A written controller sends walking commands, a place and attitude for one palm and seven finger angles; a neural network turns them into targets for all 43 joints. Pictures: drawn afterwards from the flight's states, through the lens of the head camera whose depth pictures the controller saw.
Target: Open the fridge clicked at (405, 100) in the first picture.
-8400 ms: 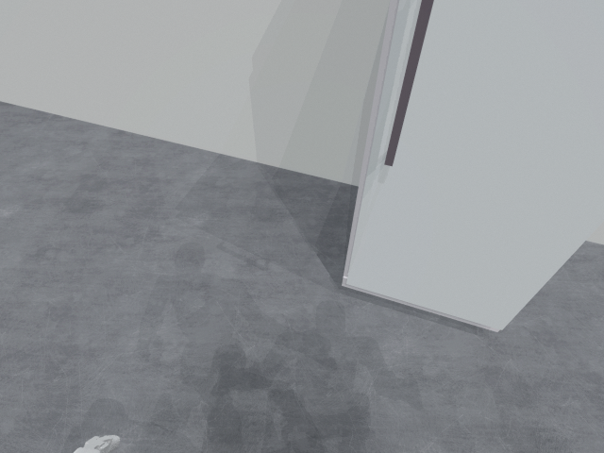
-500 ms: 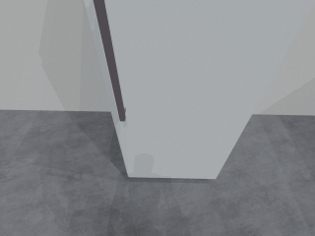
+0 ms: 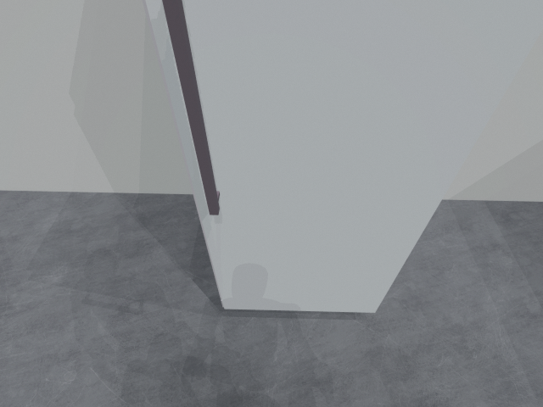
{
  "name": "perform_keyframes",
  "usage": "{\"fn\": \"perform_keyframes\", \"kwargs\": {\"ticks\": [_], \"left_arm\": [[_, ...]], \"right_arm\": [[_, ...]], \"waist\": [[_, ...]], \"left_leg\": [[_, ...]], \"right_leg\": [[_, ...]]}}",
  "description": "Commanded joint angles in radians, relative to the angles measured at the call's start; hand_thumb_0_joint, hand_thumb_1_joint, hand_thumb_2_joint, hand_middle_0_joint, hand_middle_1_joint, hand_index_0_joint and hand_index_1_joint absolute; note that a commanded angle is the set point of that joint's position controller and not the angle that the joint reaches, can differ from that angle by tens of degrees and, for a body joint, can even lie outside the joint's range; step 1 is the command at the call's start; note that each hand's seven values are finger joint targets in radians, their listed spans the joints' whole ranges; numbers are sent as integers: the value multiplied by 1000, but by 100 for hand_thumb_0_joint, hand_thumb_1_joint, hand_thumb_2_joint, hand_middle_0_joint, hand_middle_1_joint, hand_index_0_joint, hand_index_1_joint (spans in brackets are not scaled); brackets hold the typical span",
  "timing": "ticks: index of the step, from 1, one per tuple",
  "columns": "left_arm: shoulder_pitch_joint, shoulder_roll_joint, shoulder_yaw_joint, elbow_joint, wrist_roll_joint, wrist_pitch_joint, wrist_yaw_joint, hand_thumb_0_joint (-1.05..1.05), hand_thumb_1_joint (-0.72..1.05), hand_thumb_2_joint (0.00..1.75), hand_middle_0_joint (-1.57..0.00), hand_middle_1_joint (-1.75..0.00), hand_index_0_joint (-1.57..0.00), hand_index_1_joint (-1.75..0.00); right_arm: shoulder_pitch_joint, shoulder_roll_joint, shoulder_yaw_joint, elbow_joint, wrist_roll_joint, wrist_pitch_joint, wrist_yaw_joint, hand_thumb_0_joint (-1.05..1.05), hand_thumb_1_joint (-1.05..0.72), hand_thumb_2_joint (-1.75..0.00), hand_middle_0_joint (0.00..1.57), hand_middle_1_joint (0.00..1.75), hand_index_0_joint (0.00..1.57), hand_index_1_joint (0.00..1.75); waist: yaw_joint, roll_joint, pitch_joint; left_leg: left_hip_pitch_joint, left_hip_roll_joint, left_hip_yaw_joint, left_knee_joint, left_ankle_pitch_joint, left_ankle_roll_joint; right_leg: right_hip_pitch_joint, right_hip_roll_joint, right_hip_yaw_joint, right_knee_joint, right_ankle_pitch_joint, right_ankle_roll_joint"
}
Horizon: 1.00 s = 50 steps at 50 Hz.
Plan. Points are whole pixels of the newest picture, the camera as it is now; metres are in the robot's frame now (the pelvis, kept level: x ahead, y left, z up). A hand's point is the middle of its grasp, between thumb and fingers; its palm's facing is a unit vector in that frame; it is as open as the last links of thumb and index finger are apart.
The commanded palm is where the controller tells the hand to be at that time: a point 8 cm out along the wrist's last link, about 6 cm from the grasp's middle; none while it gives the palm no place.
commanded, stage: look again from close up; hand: left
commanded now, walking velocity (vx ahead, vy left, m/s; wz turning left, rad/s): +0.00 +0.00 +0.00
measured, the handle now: (200, 121) +0.52 +0.16 +0.15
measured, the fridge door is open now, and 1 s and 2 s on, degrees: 0 0 0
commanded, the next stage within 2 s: raise the hand to about handle height in 0.66 s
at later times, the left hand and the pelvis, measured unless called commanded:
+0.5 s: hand out of the picture +0.02 +0.17 -0.17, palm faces +0.01 -0.98 -0.21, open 7.4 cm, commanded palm none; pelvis +0.01 -0.01 +0.00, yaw +0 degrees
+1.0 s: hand (166, 337) +0.21 +0.16 +0.02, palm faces +0.15 -0.99 -0.02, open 7.8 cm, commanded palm +0.11 +0.22 -0.04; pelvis -0.02 -0.02 -0.03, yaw +1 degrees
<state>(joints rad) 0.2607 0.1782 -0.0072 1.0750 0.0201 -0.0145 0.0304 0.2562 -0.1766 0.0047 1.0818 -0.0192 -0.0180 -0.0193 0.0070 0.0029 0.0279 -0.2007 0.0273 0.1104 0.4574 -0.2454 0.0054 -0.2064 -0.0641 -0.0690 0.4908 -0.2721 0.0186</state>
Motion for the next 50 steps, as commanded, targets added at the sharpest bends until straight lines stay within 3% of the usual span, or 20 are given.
{"fn": "perform_keyframes", "kwargs": {"ticks": [1,9,37,38,39,40,41,42,43,44,45,47,49,50], "left_arm": [[50,116,26,-28,-4,-15,3,0,90,90,-20,-30,-20,-30],[58,112,26,-13,-5,-16,3,0,90,90,-20,-30,-20,-30],[46,126,33,-6,-5,-19,1,0,90,90,-20,-30,-20,-30],[132,102,22,36,2,-25,43,0,90,90,-20,-30,-20,-30],[-629,329,157,-1513,-210,-255,31,0,88,89,-20,-32,-20,-32],[-427,410,249,-1436,-148,-246,91,0,85,88,-20,-33,-20,-33],[78,57,39,-1194,-156,-126,83,0,83,87,-21,-34,-21,-34],[101,5,63,-1089,-193,-93,78,0,81,86,-21,-36,-21,-36],[14,21,62,-1150,-201,-146,55,0,78,85,-21,-37,-21,-37],[47,50,121,-1072,-204,-211,29,0,76,84,-21,-39,-21,-39],[192,28,148,-955,-212,-273,-18,0,74,83,-21,-40,-21,-40],[352,-28,149,-838,-246,-436,-143,0,69,81,-22,-43,-22,-43],[379,28,193,-841,-264,-593,-280,0,64,79,-22,-47,-22,-47],[420,97,267,-794,-264,-617,-335,0,62,78,-22,-48,-22,-48]], "right_arm": [[31,-103,-17,-31,4,-17,-2,0,-90,-90,20,30,20,30],[18,-98,-18,-12,4,-17,-4,0,-90,-90,20,30,20,30],[19,-101,-22,11,3,-16,-7,0,-90,-90,20,30,20,30],[-50,-112,-27,-50,15,-17,0,0,-90,-90,20,30,20,30],[-20,-259,-41,-387,68,-168,-43,0,-90,-90,20,30,20,30],[-109,-156,-11,-355,64,-239,-84,0,-90,-90,20,30,20,30],[-69,-135,-28,-378,54,-282,-74,0,-90,-90,20,30,20,30],[-56,-157,-39,-338,73,-287,-71,0,-90,-90,20,30,20,30],[-80,-185,-54,-411,65,-300,-65,0,-90,-90,20,30,20,30],[-77,-194,-70,-418,47,-307,-61,0,-90,-90,20,30,20,30],[-86,-188,-80,-451,44,-310,-48,0,-90,-90,20,30,20,30],[-120,-178,-92,-499,29,-307,-13,0,-90,-90,20,30,20,30],[-149,-188,-112,-559,28,-299,19,0,-90,-90,20,30,20,30],[-146,-196,-124,-592,38,-289,32,0,-90,-90,20,30,20,30]], "waist": [[-4,-13,7],[-2,10,-2],[2,-7,15],[24,-22,37],[-88,183,-459],[-21,247,-350],[-14,209,-296],[-38,80,-175],[-60,17,-32],[-61,-80,-14],[-14,-131,14],[39,-244,-13],[49,-214,-86],[72,-144,-111]], "left_leg": [[2,88,-96,-86,141,20],[22,90,-89,-90,142,16],[21,96,-88,-106,132,10],[-39,106,-47,111,172,-19],[225,-20,-75,-27,290,17],[247,-2,-41,-22,293,14],[165,21,-64,-39,325,11],[80,11,-84,-7,243,-1],[-22,-4,-99,27,120,1],[-100,-14,-98,66,36,-1],[-181,-23,-93,100,2,-10],[-338,-30,-78,205,-47,-25],[-434,-38,-65,309,-61,-31],[-449,-43,-59,347,-35,-26]], "right_leg": [[4,-59,79,-84,175,-45],[6,-60,87,-97,182,-48],[13,-60,95,-126,176,-57],[-1,-122,161,-117,548,-32],[124,-9,68,-24,476,-55],[51,36,65,12,294,-55],[-7,46,-26,34,163,-49],[-74,46,-41,13,133,-34],[-161,45,-43,1,77,-23],[-230,49,-46,10,-10,-19],[-252,51,-47,36,-63,-24],[-335,55,-30,148,-124,-28],[-338,42,12,238,-98,-36],[-317,32,42,268,-57,-50]]}}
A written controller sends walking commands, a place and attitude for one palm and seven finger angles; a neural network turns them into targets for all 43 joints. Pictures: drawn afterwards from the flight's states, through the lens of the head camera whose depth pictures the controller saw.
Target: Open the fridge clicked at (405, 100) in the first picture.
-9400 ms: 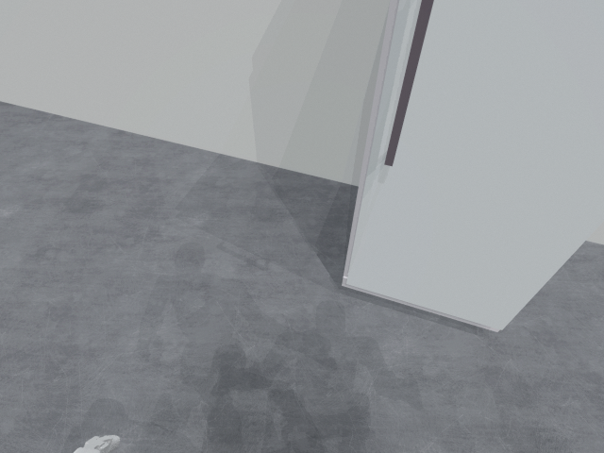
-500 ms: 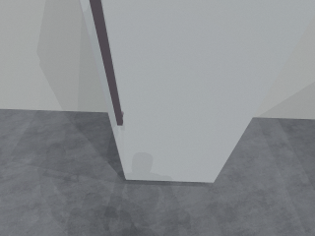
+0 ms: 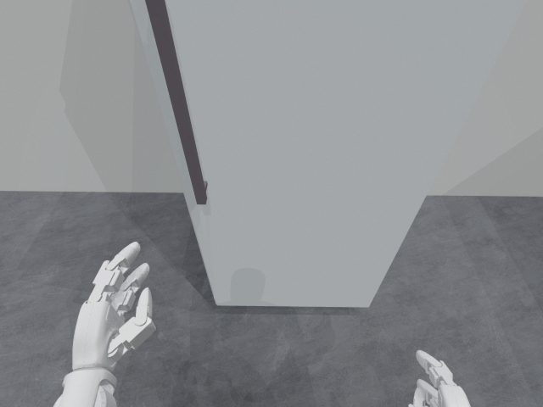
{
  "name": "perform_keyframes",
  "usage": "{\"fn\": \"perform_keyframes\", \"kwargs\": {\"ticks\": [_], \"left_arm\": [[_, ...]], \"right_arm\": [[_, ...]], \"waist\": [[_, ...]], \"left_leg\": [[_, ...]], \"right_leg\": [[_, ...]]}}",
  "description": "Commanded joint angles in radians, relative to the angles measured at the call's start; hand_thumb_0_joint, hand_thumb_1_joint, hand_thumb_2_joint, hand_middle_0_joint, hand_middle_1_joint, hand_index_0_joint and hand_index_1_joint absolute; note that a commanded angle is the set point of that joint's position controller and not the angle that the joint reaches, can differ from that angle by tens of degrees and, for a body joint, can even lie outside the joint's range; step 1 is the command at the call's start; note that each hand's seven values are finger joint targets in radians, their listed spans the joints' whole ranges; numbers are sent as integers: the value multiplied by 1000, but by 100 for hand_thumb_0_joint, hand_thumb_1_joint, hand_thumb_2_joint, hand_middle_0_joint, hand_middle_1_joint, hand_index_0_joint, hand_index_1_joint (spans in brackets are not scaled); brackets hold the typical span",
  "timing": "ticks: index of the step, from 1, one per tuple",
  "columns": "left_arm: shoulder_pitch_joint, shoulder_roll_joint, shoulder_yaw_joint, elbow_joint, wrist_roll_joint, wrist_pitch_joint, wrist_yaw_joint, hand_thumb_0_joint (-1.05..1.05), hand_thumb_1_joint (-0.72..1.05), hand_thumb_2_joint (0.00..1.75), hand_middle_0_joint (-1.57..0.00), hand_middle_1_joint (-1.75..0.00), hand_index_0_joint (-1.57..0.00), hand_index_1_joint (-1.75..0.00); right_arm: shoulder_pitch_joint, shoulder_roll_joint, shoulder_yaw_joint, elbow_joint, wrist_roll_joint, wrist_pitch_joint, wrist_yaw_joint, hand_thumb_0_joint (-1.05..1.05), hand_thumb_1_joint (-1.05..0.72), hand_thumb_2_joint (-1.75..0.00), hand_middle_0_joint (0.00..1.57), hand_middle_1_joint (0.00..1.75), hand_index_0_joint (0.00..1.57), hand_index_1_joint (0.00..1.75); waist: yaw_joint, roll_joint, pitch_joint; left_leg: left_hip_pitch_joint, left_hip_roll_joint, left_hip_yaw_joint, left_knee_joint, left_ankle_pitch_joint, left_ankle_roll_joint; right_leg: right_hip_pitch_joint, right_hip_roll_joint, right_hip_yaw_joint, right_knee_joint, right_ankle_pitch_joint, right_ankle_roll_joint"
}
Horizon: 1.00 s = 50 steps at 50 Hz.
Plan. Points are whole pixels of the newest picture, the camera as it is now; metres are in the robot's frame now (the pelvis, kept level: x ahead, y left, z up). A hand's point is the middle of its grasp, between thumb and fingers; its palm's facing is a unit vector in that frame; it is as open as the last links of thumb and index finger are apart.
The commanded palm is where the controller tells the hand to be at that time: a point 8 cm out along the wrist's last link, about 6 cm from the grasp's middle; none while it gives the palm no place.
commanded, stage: raise the hand to about handle height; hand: left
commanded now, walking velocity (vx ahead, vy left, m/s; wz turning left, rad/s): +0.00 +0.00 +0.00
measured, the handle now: (183, 107) +0.54 +0.17 +0.18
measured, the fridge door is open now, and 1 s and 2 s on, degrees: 0 0 0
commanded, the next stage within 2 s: move the hooked fingers beside the handle in 1.86 s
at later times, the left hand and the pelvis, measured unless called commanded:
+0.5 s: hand (111, 330) +0.21 +0.22 +0.05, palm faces +0.00 -1.00 -0.06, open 10.5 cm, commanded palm +0.17 +0.28 +0.06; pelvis -0.01 +0.01 -0.02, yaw +1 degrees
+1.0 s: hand (58, 280) +0.24 +0.27 +0.12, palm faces +0.07 -0.99 -0.08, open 13.4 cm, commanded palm +0.21 +0.32 +0.13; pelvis +0.01 +0.02 +0.01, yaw +2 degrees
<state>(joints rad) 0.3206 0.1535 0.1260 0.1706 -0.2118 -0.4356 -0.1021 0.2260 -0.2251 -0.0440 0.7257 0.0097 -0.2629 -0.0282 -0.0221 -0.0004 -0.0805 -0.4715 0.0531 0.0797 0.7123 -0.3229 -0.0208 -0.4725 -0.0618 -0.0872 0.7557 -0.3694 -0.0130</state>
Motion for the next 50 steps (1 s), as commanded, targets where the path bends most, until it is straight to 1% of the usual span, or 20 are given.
{"fn": "perform_keyframes", "kwargs": {"ticks": [1,3,5,7,9,10,12,16,18,20,22,24,25,29,30,33,36,46,48,50], "left_arm": [[332,134,133,38,-49,-188,-238,0,60,77,-22,-50,-22,-50],[229,174,170,-97,-99,-124,-258,0,55,75,-22,-53,-22,-53],[114,200,191,-235,-128,-92,-231,0,50,73,-23,-55,-23,-55],[15,212,196,-400,-116,-119,-187,0,46,71,-23,-58,-23,-58],[-62,187,126,-522,-91,-162,-164,0,41,69,-24,-62,-24,-62],[-122,197,101,-534,-89,-172,-173,0,39,68,-24,-63,-24,-63],[-101,194,85,-477,-80,-163,-205,0,34,66,-24,-66,-24,-66],[-77,232,104,-379,-95,-27,-273,0,25,62,-25,-72,-25,-72],[-20,269,176,-359,-109,54,-272,0,20,60,-25,-75,-25,-75],[29,296,248,-317,-131,118,-256,0,15,58,-25,-78,-25,-78],[28,294,271,-373,-148,129,-235,0,11,56,-26,-81,-26,-81],[21,271,261,-384,-153,126,-211,0,6,54,-26,-84,-26,-84],[14,281,271,-368,-155,123,-208,0,4,53,-26,-86,-26,-86],[-46,267,232,-355,-147,107,-223,0,-6,49,-27,-92,-27,-92],[-67,285,239,-350,-150,111,-234,0,-8,48,-27,-93,-27,-93],[-119,323,252,-386,-145,119,-254,0,-15,45,-27,-98,-27,-98],[-164,351,282,-414,-154,132,-254,0,-22,42,-28,-102,-28,-102],[-312,400,313,-345,-154,257,-276,0,-45,32,-30,-117,-30,-117],[-344,411,324,-324,-156,283,-283,0,-50,30,-30,-120,-30,-120],[-383,445,349,-305,-156,305,-294,0,-50,30,-30,-120,-30,-120]], "right_arm": [[-134,-151,-69,-281,15,-34,43,0,-90,-90,20,30,20,30],[-147,-148,-61,-346,31,-14,25,0,-90,-90,20,30,20,30],[-123,-144,-51,-370,28,-2,2,0,-90,-90,20,30,20,30],[-75,-128,-49,-363,24,-9,-15,0,-90,-90,20,30,20,30],[-50,-126,-34,-346,16,-21,-22,0,-90,-90,20,30,20,30],[-32,-135,-26,-329,10,-26,-28,0,-90,-90,20,30,20,30],[-23,-142,-22,-298,17,-39,-38,0,-90,-90,20,30,20,30],[-39,-157,-6,-296,36,-50,-50,0,-90,-90,20,30,20,30],[-54,-150,-7,-305,40,-46,-56,0,-90,-90,20,30,20,30],[-80,-139,0,-312,40,-37,-56,0,-90,-90,20,30,20,30],[-83,-127,5,-319,37,-35,-54,0,-90,-90,20,30,20,30],[-79,-124,9,-318,34,-37,-50,0,-90,-90,20,30,20,30],[-82,-127,13,-316,31,-40,-49,0,-90,-90,20,30,20,30],[-50,-145,14,-301,37,-57,-49,0,-90,-90,20,30,20,30],[-49,-153,16,-303,36,-61,-50,0,-90,-90,20,30,20,30],[-39,-158,18,-297,43,-77,-57,0,-90,-90,20,30,20,30],[-40,-161,22,-291,42,-88,-61,0,-90,-90,20,30,20,30],[-55,-164,41,-289,52,-79,-73,0,-90,-90,20,30,20,30],[-59,-163,43,-290,54,-76,-78,0,-90,-90,20,30,20,30],[-58,-167,49,-286,52,-72,-80,0,-90,-90,20,30,20,30]], "waist": [[109,-101,-51],[105,-60,-112],[76,-39,-116],[39,30,-172],[3,99,-188],[-30,72,-168],[-44,87,-156],[-20,90,-142],[19,55,-191],[59,44,-185],[68,51,-205],[61,3,-176],[69,6,-147],[34,4,-107],[38,-4,-97],[38,65,-136],[45,69,-151],[56,117,-90],[54,74,-80],[62,81,-85]], "left_leg": [[-200,-81,-12,111,35,10],[-211,-91,5,133,-11,22],[-203,-79,-19,142,-39,31],[-146,-61,-37,164,-6,38],[-100,-49,-60,174,33,45],[-104,-42,-77,189,40,49],[-100,-37,-88,191,38,48],[-96,-40,-99,136,2,47],[-78,-41,-94,102,30,45],[-69,-44,-97,67,67,39],[-39,-43,-89,43,99,36],[-34,-42,-92,20,97,35],[-35,-43,-97,11,111,34],[-9,-42,-91,-12,67,36],[-7,-41,-94,-19,74,38],[50,-42,-92,-42,78,39],[90,-42,-97,-65,122,39],[179,-43,-97,-150,156,34],[191,-41,-100,-163,156,36],[208,-42,-98,-171,175,38]], "right_leg": [[-38,17,79,12,45,-14],[-29,7,128,-17,-47,1],[-75,20,137,-24,-128,8],[-92,29,138,-10,-87,9],[-131,46,101,27,7,0],[-151,55,95,41,37,0],[-170,60,82,40,53,-2],[-123,59,72,-7,15,0],[-54,52,70,-31,30,5],[8,55,52,-39,65,0],[37,55,39,-44,109,6],[29,62,19,-52,110,10],[44,66,19,-55,124,3],[7,64,18,-88,81,11],[23,66,23,-94,86,7],[40,61,23,-111,91,5],[84,65,13,-119,147,1],[151,69,0,-190,206,-4],[158,72,-2,-206,210,-1],[185,73,3,-221,231,-3]]}}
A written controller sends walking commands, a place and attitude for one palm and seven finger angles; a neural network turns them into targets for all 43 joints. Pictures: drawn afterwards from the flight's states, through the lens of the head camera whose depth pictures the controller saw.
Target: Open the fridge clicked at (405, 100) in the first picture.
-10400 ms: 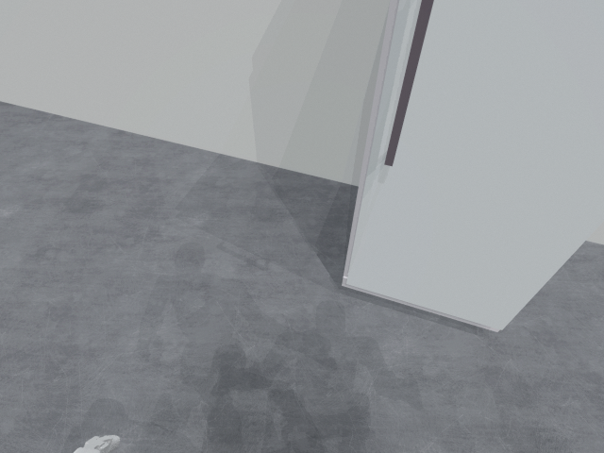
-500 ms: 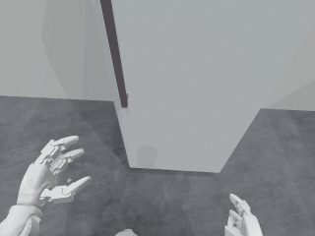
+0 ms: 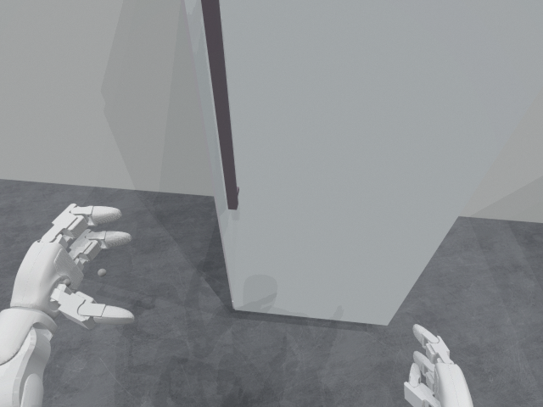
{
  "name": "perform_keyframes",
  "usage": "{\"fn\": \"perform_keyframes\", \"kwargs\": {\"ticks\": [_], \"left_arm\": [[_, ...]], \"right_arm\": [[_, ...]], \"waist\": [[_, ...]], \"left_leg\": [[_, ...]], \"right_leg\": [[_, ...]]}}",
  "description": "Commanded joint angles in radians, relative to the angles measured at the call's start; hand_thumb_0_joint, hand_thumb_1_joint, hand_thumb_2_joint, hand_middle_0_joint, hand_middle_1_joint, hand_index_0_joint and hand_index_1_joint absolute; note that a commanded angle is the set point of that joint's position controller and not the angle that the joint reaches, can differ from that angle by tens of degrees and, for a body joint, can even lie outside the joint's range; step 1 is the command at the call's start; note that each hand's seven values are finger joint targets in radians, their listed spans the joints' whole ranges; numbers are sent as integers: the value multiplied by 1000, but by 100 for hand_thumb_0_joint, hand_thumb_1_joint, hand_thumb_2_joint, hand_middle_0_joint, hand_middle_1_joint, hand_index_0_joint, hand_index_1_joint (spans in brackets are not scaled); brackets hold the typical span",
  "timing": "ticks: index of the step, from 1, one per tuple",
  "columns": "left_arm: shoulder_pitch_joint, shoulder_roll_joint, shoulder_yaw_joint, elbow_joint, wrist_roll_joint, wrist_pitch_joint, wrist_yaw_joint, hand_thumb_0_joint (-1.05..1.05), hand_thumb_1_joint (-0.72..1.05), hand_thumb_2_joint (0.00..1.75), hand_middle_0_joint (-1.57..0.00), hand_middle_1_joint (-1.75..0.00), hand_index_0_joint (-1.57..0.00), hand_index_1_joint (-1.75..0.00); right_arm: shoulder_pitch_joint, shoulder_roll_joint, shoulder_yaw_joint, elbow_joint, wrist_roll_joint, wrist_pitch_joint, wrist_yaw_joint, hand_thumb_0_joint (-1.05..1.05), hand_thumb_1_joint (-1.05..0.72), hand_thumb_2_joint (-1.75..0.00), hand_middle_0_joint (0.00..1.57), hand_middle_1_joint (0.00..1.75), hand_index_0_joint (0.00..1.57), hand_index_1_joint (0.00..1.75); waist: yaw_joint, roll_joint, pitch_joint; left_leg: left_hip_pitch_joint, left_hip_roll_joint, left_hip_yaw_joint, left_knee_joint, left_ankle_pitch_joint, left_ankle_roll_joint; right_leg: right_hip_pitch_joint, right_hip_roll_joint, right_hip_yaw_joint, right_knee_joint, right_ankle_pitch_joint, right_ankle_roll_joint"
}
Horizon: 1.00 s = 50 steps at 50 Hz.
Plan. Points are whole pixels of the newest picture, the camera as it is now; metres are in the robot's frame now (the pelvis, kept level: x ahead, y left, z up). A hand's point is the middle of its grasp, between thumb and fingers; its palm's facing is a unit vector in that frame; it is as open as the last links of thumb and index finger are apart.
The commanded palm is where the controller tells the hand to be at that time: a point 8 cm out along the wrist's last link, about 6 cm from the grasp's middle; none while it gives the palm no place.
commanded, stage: raise the hand to about handle height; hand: left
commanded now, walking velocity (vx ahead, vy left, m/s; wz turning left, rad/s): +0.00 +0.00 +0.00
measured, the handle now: (225, 114) +0.54 +0.14 +0.17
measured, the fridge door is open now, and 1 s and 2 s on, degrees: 0 0 0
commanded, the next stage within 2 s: move the hooked fingers beside the handle in 0.86 s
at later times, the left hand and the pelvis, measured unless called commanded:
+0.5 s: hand (83, 217) +0.28 +0.27 +0.17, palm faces +0.05 -1.00 -0.07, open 14.0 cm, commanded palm +0.25 +0.30 +0.17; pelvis +0.00 -0.01 +0.01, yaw +0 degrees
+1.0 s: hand (87, 224) +0.28 +0.26 +0.17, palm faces +0.06 -1.00 -0.06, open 14.0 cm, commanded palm +0.25 +0.30 +0.17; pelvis +0.00 -0.01 +0.01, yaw -1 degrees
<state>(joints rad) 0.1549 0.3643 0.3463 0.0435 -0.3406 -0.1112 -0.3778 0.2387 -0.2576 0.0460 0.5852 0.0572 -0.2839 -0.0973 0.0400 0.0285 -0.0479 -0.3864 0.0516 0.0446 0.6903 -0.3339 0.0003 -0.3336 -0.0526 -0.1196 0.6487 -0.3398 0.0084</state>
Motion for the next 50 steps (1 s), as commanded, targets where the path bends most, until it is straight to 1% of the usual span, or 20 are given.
{"fn": "perform_keyframes", "kwargs": {"ticks": [1,2,3,11,13,15,17,18,21,25,27,28,30,34,36,39,41,44,48,50], "left_arm": [[-246,232,132,-175,-35,-11,-25,0,-50,30,-30,-120,-30,-120],[-266,243,141,-171,-34,-5,-28,0,-50,30,-30,-120,-30,-120],[-289,249,141,-172,-32,2,-33,0,-50,30,-30,-120,-30,-120],[-423,321,184,-86,-35,55,-70,0,-50,30,-30,-120,-30,-120],[-457,332,188,-83,-32,63,-78,0,-50,30,-30,-120,-30,-120],[-474,366,211,-63,-34,73,-82,0,-50,30,-30,-120,-30,-120],[-514,368,210,-47,-36,80,-89,0,-50,30,-30,-120,-30,-120],[-531,382,218,-51,-32,83,-91,0,-50,30,-30,-120,-30,-120],[-451,339,193,39,-37,109,-107,0,-50,30,-30,-120,-30,-120],[-459,348,192,7,-37,118,-109,0,-50,30,-30,-120,-30,-120],[-488,375,225,-58,-35,100,-94,0,-50,30,-30,-120,-30,-120],[-488,379,235,-74,-34,90,-85,0,-50,30,-30,-120,-30,-120],[-481,388,243,-88,-34,74,-70,0,-50,30,-30,-120,-30,-120],[-498,365,226,-72,-21,70,-59,0,-50,30,-30,-120,-30,-120],[-493,361,220,-46,-24,83,-68,0,-50,30,-30,-120,-30,-120],[-491,344,201,-28,-23,96,-77,0,-50,30,-30,-120,-30,-120],[-495,351,204,-31,-30,98,-84,0,-50,30,-30,-120,-30,-120],[-501,347,206,-49,-31,89,-83,0,-50,30,-30,-120,-30,-120],[-493,351,212,-31,-33,87,-83,0,-50,30,-30,-120,-30,-120],[-531,357,202,9,-30,91,-80,0,-50,30,-30,-120,-30,-120]], "right_arm": [[-80,-131,-38,-147,7,-50,-13,0,-90,-90,20,30,20,30],[-82,-130,-37,-144,8,-48,-15,0,-90,-90,20,30,20,30],[-86,-130,-35,-143,9,-47,-18,0,-90,-90,20,30,20,30],[-100,-129,-23,-131,14,-36,-29,0,-90,-90,20,30,20,30],[-104,-127,-22,-132,16,-34,-31,0,-90,-90,20,30,20,30],[-104,-130,-20,-130,15,-32,-30,0,-90,-90,20,30,20,30],[-107,-130,-21,-129,20,-29,-30,0,-90,-90,20,30,20,30],[-109,-131,-22,-131,20,-30,-31,0,-90,-90,20,30,20,30],[-100,-134,-25,-133,23,-24,-23,0,-90,-90,20,30,20,30],[-106,-138,-30,-145,24,-18,-16,0,-90,-90,20,30,20,30],[-111,-135,-33,-151,21,-20,-16,0,-90,-90,20,30,20,30],[-109,-131,-34,-152,20,-23,-16,0,-90,-90,20,30,20,30],[-105,-131,-32,-143,16,-24,-17,0,-90,-90,20,30,20,30],[-103,-127,-32,-135,20,-26,-26,0,-90,-90,20,30,20,30],[-100,-130,-33,-131,20,-22,-28,0,-90,-90,20,30,20,30],[-106,-129,-32,-133,23,-19,-31,0,-90,-90,20,30,20,30],[-108,-132,-31,-134,23,-16,-29,0,-90,-90,20,30,20,30],[-112,-128,-32,-138,23,-19,-29,0,-90,-90,20,30,20,30],[-111,-127,-30,-135,23,-17,-28,0,-90,-90,20,30,20,30],[-103,-131,-29,-125,22,-10,-32,0,-90,-90,20,30,20,30]], "waist": [[-4,50,-123],[-4,45,-125],[-4,77,-128],[-3,36,-114],[-2,71,-131],[4,37,-137],[0,42,-130],[2,77,-146],[6,0,-116],[11,0,-114],[13,50,-163],[12,43,-176],[14,28,-156],[5,97,-128],[0,41,-122],[-3,57,-115],[-1,13,-125],[0,45,-143],[0,49,-125],[-9,3,-98]], "left_leg": [[132,-43,-62,-156,190,16],[142,-42,-61,-161,191,17],[154,-44,-57,-164,186,17],[191,-48,-58,-202,198,24],[212,-50,-54,-208,211,23],[213,-49,-53,-210,224,26],[220,-52,-52,-220,218,26],[234,-53,-52,-223,221,25],[212,-54,-44,-221,232,29],[209,-53,-38,-216,233,29],[234,-57,-35,-216,251,29],[244,-55,-34,-216,259,29],[239,-51,-32,-217,270,30],[250,-55,-27,-231,240,27],[242,-52,-27,-233,238,31],[242,-54,-29,-232,219,30],[236,-52,-29,-229,237,32],[253,-54,-32,-229,239,30],[243,-53,-31,-234,221,29],[228,-50,-32,-234,201,30]], "right_leg": [[58,61,36,-121,210,-24],[61,62,35,-128,212,-23],[60,61,41,-137,206,-23],[106,56,50,-190,225,-22],[115,55,49,-194,238,-23],[137,54,56,-205,252,-22],[133,52,56,-212,251,-20],[135,51,56,-211,251,-22],[134,49,58,-213,278,-18],[132,46,64,-212,273,-16],[150,44,64,-205,292,-18],[152,47,59,-204,297,-17],[163,48,62,-208,308,-18],[134,48,61,-218,285,-18],[140,48,64,-223,292,-13],[126,47,66,-228,270,-13],[144,46,68,-224,294,-10],[139,49,63,-219,291,-14],[131,48,65,-227,271,-13],[119,50,70,-237,242,-11]]}}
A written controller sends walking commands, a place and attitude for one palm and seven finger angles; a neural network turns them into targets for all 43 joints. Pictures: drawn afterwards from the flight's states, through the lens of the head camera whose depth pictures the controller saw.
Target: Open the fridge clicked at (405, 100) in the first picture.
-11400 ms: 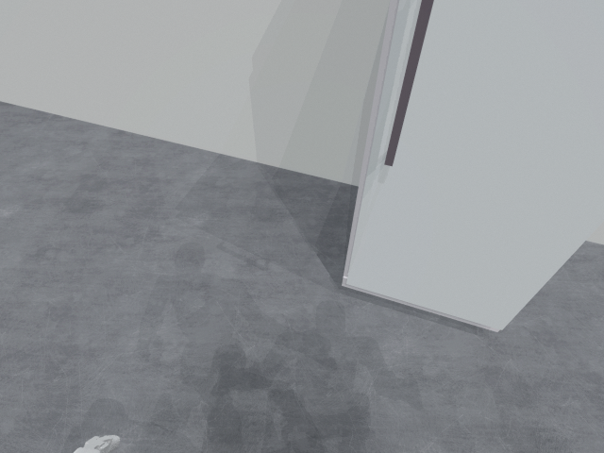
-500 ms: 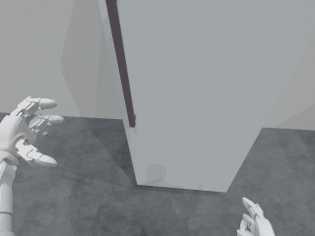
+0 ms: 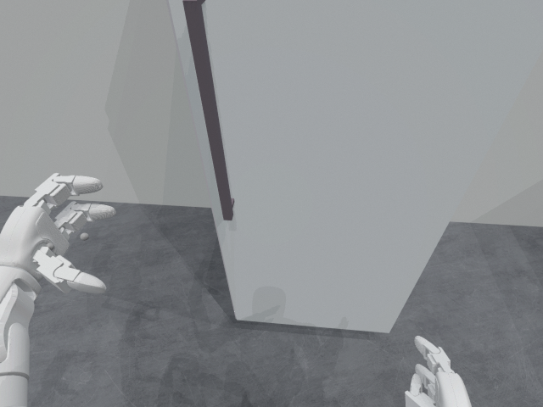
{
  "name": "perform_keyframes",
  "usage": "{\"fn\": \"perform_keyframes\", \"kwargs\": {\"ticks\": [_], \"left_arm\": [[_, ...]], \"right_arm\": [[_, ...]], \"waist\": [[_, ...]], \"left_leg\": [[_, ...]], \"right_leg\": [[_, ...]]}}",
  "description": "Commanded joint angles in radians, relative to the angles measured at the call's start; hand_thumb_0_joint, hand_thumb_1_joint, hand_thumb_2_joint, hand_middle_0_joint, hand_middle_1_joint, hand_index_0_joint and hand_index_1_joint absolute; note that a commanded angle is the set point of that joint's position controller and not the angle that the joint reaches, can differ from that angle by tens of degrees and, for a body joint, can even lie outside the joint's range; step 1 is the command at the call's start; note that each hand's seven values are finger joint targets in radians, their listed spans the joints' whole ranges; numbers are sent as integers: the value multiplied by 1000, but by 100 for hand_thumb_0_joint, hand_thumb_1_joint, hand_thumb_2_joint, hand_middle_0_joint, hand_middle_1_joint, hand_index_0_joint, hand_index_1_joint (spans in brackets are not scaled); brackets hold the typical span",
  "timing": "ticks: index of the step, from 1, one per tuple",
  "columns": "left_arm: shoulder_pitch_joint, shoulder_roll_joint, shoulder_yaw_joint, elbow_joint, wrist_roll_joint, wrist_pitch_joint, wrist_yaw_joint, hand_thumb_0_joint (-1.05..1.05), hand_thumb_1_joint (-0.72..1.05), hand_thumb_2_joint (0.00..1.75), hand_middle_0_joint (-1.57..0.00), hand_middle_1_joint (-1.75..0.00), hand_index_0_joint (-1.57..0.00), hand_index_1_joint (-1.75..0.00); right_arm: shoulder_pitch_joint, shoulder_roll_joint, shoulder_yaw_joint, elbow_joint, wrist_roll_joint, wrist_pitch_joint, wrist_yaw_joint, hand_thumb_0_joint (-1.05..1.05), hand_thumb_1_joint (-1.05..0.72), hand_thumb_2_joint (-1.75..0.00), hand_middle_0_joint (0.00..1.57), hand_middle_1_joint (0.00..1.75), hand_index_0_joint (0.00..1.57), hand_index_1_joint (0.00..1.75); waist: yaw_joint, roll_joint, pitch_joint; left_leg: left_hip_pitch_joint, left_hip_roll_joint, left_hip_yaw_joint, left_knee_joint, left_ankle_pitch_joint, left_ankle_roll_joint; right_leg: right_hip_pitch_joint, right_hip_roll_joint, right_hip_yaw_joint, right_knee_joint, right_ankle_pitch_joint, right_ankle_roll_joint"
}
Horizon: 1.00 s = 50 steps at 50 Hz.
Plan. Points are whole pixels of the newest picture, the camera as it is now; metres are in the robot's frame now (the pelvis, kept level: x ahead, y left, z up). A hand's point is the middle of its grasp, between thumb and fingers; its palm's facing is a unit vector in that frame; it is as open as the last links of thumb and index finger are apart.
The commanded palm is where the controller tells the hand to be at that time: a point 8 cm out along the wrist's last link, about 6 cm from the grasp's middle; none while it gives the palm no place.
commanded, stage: move the hooked fingers beside the handle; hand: left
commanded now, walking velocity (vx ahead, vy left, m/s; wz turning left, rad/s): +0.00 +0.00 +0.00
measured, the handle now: (217, 130) +0.53 +0.16 +0.15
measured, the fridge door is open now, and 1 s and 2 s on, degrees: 0 0 0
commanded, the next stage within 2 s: none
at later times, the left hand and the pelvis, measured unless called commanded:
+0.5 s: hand (123, 203) +0.34 +0.26 +0.15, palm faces +0.05 -1.00 -0.02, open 14.0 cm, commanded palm +0.31 +0.30 +0.15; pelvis +0.00 +0.01 +0.00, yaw -1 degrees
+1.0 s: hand (152, 179) +0.40 +0.23 +0.15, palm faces +0.03 -1.00 -0.01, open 14.0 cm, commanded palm +0.38 +0.29 +0.14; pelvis +0.00 +0.01 +0.00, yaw -1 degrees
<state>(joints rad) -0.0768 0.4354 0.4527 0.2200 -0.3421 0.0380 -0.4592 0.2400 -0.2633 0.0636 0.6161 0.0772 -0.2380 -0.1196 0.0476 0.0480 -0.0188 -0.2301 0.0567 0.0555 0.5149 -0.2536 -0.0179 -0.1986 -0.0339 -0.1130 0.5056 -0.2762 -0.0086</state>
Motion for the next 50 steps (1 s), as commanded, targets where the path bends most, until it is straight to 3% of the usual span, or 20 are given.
{"fn": "perform_keyframes", "kwargs": {"ticks": [1,3,5,8,11,15,17,20,22,23,25,28,31,36,38,40,43,45,48,50], "left_arm": [[-343,287,88,-159,-23,-59,2,0,-50,30,-30,-120,-30,-120],[-422,243,27,-169,-14,-66,5,0,-50,30,-30,-120,-30,-120],[-452,278,44,-132,-5,-75,16,0,-50,30,-30,-120,-30,-120],[-513,246,4,-120,12,-87,27,0,-50,30,-30,-120,-30,-120],[-488,262,23,-58,15,-84,36,0,-50,30,-30,-120,-30,-120],[-498,248,13,-53,27,-78,58,0,-50,30,-30,-120,-30,-120],[-540,237,1,-39,34,-73,72,0,-50,30,-30,-120,-30,-120],[-551,280,35,15,42,-73,88,0,-50,30,-30,-120,-30,-120],[-571,302,55,7,50,-83,91,0,-50,30,-30,-120,-30,-120],[-592,274,25,8,54,-86,88,0,-50,30,-30,-120,-30,-120],[-618,286,32,30,50,-100,86,0,-50,30,-30,-120,-30,-120],[-652,239,-15,23,53,-112,77,0,-50,30,-30,-120,-30,-120],[-664,237,-22,70,52,-108,76,0,-50,30,-30,-120,-30,-120],[-725,255,-19,95,69,-110,102,0,-50,30,-30,-120,-30,-120],[-761,230,-42,105,75,-119,114,0,-50,30,-30,-120,-30,-120],[-757,277,-1,128,80,-134,127,0,-50,30,-30,-120,-30,-120],[-808,237,-44,164,91,-138,129,0,-50,30,-30,-120,-30,-120],[-817,258,-30,226,94,-140,132,0,-50,30,-30,-120,-30,-120],[-850,279,-20,245,104,-150,128,0,-50,30,-30,-120,-30,-120],[-884,286,-23,300,106,-159,125,0,-50,30,-30,-120,-30,-120]], "right_arm": [[-106,-128,-47,-151,5,-54,-13,0,-90,-90,20,30,20,30],[-107,-121,-45,-153,8,-56,-18,0,-90,-90,20,30,20,30],[-95,-129,-46,-142,4,-52,-23,0,-90,-90,20,30,20,30],[-98,-124,-44,-140,4,-55,-26,0,-90,-90,20,30,20,30],[-90,-128,-44,-137,2,-49,-22,0,-90,-90,20,30,20,30],[-93,-126,-44,-149,0,-41,-11,0,-90,-90,20,30,20,30],[-89,-125,-45,-148,2,-36,-11,0,-90,-90,20,30,20,30],[-70,-136,-49,-138,-1,-24,-9,0,-90,-90,20,30,20,30],[-69,-136,-53,-142,-1,-18,-8,0,-90,-90,20,30,20,30],[-69,-131,-51,-141,0,-15,-7,0,-90,-90,20,30,20,30],[-55,-136,-55,-133,-2,-10,-6,0,-90,-90,20,30,20,30],[-46,-134,-60,-130,-1,-9,-7,0,-90,-90,20,30,20,30],[-33,-142,-62,-120,0,-1,-6,0,-90,-90,20,30,20,30],[-23,-144,-67,-116,-1,16,-1,0,-90,-90,20,30,20,30],[-17,-141,-66,-112,-3,23,-1,0,-90,-90,20,30,20,30],[-5,-146,-68,-106,-7,30,2,0,-90,-90,20,30,20,30],[-3,-142,-66,-105,-5,41,5,0,-90,-90,20,30,20,30],[13,-149,-68,-94,-6,50,6,0,-90,-90,20,30,20,30],[17,-149,-69,-99,-7,62,8,0,-90,-90,20,30,20,30],[35,-154,-71,-88,-8,71,9,0,-90,-90,20,30,20,30]], "waist": [[-25,-8,-121],[-40,44,-133],[-38,9,-142],[-42,66,-161],[-32,-6,-176],[-17,28,-190],[-27,18,-175],[-26,-33,-183],[-24,4,-222],[-32,48,-215],[-36,2,-216],[-47,50,-246],[-54,-5,-230],[-52,12,-248],[-60,16,-254],[-49,-14,-273],[-64,22,-258],[-67,-44,-247],[-67,19,-284],[-78,-30,-266]], "left_leg": [[72,-55,-46,-62,116,48],[93,-59,-47,-64,85,48],[88,-53,-54,-66,84,47],[104,-55,-60,-71,81,44],[84,-53,-59,-74,96,48],[82,-51,-57,-80,122,41],[79,-49,-57,-84,110,42],[63,-46,-49,-78,122,45],[70,-50,-42,-71,147,46],[78,-51,-37,-69,143,44],[77,-46,-41,-63,160,47],[108,-48,-42,-55,190,45],[89,-46,-42,-53,187,48],[79,-48,-43,-49,173,47],[86,-48,-45,-47,181,46],[78,-45,-43,-38,211,48],[69,-47,-39,-38,201,46],[47,-45,-36,-31,191,51],[50,-50,-30,-22,204,50],[27,-45,-34,-13,195,52]], "right_leg": [[-25,32,60,-93,173,6],[-50,31,61,-97,135,4],[-37,33,61,-99,120,1],[-44,30,56,-91,118,-5],[-23,29,57,-89,140,-3],[-7,27,50,-80,162,-10],[-28,29,49,-81,154,-8],[-12,30,57,-83,169,-6],[5,26,63,-71,204,-6],[-10,26,64,-73,200,-7],[-5,30,62,-70,217,-8],[-19,33,59,-58,246,-11],[-26,33,58,-57,256,-9],[-34,30,61,-52,236,-10],[-43,32,60,-48,241,-10],[-12,32,63,-41,272,-12],[-37,31,65,-37,274,-11],[-33,31,65,-38,273,-7],[-29,28,74,-27,299,-9],[-40,30,71,-25,287,-8]]}}
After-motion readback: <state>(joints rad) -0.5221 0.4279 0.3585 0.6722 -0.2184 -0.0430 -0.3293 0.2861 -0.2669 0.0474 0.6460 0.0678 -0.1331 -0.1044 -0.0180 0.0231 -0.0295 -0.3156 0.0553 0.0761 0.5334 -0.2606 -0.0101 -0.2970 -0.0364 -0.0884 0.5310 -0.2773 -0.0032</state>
